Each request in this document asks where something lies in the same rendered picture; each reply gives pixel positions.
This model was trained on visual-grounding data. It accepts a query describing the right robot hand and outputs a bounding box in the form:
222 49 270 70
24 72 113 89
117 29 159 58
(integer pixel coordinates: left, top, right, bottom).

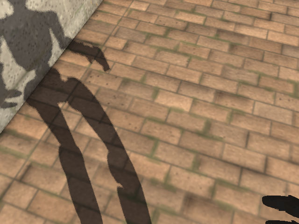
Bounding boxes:
262 195 299 224

